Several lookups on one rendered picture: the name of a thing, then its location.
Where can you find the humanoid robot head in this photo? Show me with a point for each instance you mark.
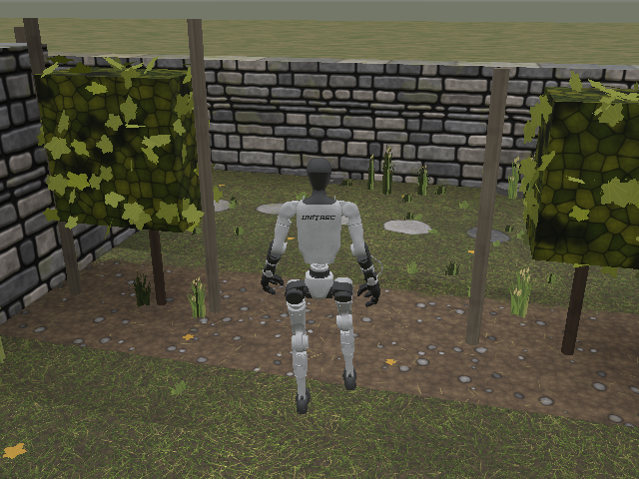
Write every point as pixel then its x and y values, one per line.
pixel 319 171

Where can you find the robot right thigh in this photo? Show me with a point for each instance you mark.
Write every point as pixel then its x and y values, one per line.
pixel 342 290

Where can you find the robot right upper arm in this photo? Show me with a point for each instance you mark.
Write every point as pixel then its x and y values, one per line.
pixel 350 211

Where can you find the left robot forearm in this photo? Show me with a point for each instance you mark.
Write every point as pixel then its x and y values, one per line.
pixel 271 262

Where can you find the robot left hand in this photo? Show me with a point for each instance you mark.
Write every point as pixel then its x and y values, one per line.
pixel 275 279

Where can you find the robot right hand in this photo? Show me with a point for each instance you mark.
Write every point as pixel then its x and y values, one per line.
pixel 373 290

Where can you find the right robot forearm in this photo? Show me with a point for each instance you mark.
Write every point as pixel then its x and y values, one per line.
pixel 367 268

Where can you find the robot left upper arm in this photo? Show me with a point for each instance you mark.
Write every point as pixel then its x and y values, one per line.
pixel 287 211

